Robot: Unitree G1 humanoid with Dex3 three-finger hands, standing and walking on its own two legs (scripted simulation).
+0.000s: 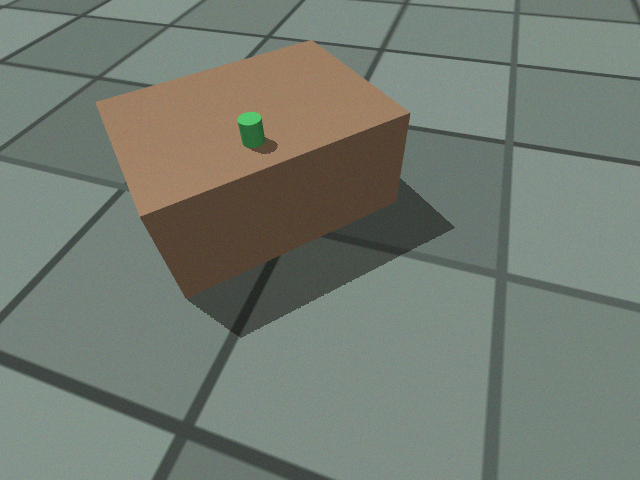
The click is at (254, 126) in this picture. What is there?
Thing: squat round
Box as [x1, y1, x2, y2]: [237, 112, 264, 147]
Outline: 246,112 241,114 237,119 242,142 247,147 256,147 264,142 261,118 258,113
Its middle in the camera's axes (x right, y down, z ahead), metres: -0.22 -0.38 +1.31
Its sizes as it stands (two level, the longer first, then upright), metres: 0.079 0.079 0.089
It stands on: a support 0.45 m high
